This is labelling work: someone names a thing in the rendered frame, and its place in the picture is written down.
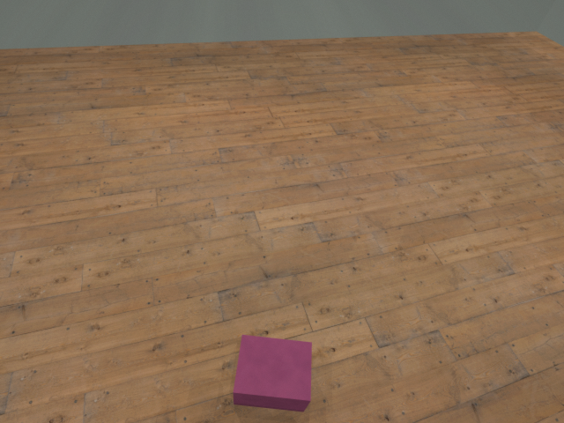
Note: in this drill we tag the carton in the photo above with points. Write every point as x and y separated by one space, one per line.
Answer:
273 373

